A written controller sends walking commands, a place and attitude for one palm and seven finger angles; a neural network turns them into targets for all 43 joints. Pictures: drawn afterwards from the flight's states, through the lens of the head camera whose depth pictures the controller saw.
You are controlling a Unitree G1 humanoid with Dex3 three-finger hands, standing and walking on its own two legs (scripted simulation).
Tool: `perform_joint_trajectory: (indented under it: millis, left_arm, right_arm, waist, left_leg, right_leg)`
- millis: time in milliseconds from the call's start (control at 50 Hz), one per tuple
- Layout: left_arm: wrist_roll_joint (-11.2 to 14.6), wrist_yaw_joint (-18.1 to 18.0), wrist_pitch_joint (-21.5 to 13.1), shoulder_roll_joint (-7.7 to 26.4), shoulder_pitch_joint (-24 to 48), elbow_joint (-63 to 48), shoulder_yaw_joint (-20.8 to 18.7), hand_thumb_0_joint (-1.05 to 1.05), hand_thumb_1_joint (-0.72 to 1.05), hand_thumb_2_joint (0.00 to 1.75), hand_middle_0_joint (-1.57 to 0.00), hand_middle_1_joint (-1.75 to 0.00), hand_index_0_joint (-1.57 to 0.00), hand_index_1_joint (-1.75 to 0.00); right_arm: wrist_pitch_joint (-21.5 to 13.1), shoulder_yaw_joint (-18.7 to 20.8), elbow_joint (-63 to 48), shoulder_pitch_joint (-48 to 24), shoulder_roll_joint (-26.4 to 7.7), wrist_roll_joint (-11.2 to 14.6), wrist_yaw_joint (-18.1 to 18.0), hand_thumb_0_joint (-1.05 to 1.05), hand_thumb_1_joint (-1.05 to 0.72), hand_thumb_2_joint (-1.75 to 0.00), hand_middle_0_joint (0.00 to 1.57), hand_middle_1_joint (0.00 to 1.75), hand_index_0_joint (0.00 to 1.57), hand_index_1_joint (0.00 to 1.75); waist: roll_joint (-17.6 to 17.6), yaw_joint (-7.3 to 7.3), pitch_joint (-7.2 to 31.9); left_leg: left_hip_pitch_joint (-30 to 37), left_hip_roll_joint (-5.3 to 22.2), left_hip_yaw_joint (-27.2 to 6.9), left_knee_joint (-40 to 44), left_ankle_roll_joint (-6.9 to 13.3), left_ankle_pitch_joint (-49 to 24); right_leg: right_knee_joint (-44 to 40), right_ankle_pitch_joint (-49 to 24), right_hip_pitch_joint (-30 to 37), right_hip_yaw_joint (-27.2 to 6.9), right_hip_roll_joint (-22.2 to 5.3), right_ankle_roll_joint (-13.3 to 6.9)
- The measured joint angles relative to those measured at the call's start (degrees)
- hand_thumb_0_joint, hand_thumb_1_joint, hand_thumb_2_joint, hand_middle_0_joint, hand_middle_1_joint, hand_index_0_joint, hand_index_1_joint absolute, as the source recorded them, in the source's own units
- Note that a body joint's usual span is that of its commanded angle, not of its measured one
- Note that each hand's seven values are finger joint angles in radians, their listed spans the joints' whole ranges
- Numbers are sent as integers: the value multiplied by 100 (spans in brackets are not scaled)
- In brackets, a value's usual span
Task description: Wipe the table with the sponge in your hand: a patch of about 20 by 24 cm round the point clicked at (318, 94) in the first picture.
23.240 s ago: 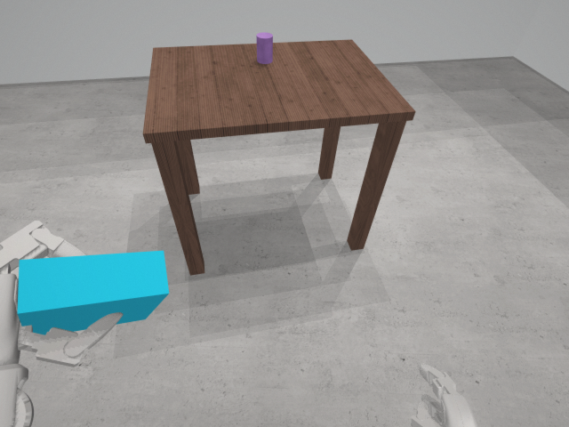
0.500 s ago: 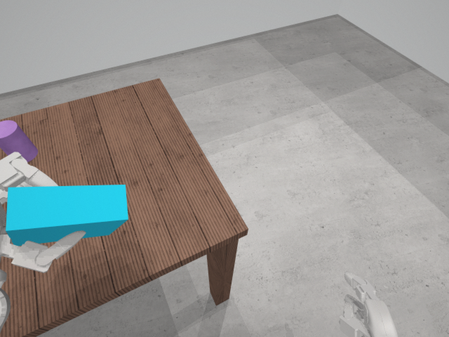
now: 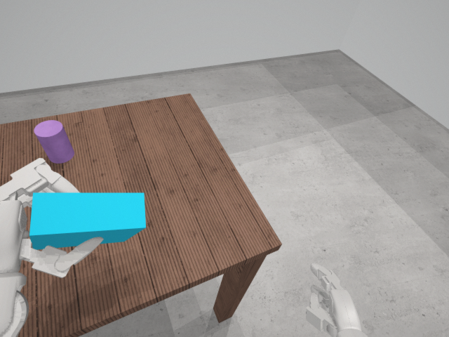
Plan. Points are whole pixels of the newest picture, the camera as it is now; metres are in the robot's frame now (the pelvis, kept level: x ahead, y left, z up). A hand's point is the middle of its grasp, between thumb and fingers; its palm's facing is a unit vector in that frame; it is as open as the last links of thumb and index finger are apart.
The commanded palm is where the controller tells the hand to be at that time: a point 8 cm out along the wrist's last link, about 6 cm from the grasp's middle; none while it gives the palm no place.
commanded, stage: come to a stop and stand still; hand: left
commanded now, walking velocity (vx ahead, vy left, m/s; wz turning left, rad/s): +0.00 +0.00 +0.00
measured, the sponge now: (103, 221) +0.24 +0.20 +0.12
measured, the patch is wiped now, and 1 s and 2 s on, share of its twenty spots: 0.00 0.00 0.00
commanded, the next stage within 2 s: look again from close up in 0.32 s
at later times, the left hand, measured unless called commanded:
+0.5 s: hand (60, 226) +0.21 +0.24 +0.15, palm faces +0.36 -0.85 -0.39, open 9.2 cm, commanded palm +0.15 +0.27 +0.17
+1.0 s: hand (79, 221) +0.22 +0.22 +0.16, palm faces +0.36 -0.86 -0.37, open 9.2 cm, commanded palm +0.16 +0.25 +0.17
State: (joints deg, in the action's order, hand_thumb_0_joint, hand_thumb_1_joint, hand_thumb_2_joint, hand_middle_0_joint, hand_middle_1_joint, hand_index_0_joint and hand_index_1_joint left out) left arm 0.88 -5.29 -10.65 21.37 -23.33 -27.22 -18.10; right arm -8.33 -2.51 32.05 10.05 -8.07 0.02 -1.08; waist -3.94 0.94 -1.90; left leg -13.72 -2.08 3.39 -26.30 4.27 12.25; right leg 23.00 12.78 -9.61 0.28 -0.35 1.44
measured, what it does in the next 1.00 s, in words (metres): stands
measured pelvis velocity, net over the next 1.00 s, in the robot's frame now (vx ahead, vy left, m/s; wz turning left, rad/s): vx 0.00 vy -0.03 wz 0.00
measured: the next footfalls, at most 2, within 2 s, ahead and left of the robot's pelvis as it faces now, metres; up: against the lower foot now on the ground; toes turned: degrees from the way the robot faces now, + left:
none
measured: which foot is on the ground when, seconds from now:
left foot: down 0.00-1.00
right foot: down 0.00-1.00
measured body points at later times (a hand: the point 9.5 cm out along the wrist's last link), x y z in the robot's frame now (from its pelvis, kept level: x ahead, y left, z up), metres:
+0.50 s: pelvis -0.01 -0.01 +0.00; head +0.01 +0.01 +0.45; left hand +0.18 +0.28 +0.17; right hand +0.15 -0.23 -0.07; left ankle +0.02 +0.06 -0.74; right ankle -0.01 -0.14 -0.74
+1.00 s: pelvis +0.00 -0.03 +0.00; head +0.01 -0.01 +0.45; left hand +0.19 +0.26 +0.18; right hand +0.18 -0.26 -0.06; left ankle +0.02 +0.06 -0.74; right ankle -0.01 -0.14 -0.74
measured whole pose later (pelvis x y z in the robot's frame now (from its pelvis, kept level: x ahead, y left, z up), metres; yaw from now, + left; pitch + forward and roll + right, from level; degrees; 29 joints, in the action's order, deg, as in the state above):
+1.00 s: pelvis +0.00 -0.03 +0.00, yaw +0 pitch -1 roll -1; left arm 2.2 -6.5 -9.1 20.9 -26.0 -26.9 -18.4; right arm -6.0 -0.3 33.1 11.3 -11.8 1.2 -2.8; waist -0.7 0.7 -1.2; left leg -13.1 0.0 2.2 -25.3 2.1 11.8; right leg 20.4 11.8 -8.2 1.3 1.9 -0.7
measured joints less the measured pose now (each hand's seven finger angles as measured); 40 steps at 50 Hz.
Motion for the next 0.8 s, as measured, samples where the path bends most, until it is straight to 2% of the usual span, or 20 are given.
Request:
perform_joint_trajectory:
  millis: [80,160,300,500,640,800]
  left_arm:
    - [24,-5,-20,219,-57,-97,-215,-1,-44,107,-83,-141,-83,-142]
    - [33,-53,-74,197,7,-154,-332,-1,-44,107,-83,-141,-83,-142]
    - [-7,-74,-95,-55,-34,5,-165,-1,-44,107,-82,-141,-82,-142]
    - [-30,-57,-51,-3,-134,136,-151,-1,-44,107,-83,-141,-83,-142]
    - [45,-65,-70,-28,-255,78,-134,-1,-44,107,-83,-141,-83,-142]
    - [90,-83,104,-83,-218,233,-73,-1,-44,107,-82,-141,-83,-142]
  right_arm:
    - [27,26,-47,89,-30,-4,-36,1,-90,-90,20,30,21,30]
    - [16,74,18,200,-132,-5,-36,1,-90,-90,20,30,21,30]
    - [53,131,169,304,-225,31,-31,1,-91,-90,20,30,21,30]
    - [57,142,192,388,-222,58,-76,1,-91,-90,20,30,21,30]
    - [68,211,231,333,-349,67,-104,1,-91,-90,20,30,20,30]
    - [150,248,189,204,-407,97,-149,1,-91,-90,20,30,20,30]
  waist:
    - [-36,21,-58]
    - [4,85,-102]
    - [187,60,-71]
    - [242,-76,-46]
    - [296,-60,66]
    - [303,-45,111]
  left_leg:
    - [-15,-25,-14,7,28,-28]
    - [-7,-62,-13,50,45,-73]
    - [38,-71,13,132,34,-133]
    - [0,57,-88,98,-68,-140]
    - [0,158,-114,66,-157,-82]
    - [57,209,-124,105,-214,-68]
  right_leg:
    - [-35,-33,7,18,-23,3]
    - [-22,-41,-6,21,-57,-36]
    - [-68,-98,14,-7,-71,28]
    - [-125,-125,33,87,63,-71]
    - [-192,-121,71,102,166,-157]
    - [-239,-111,127,104,220,-212]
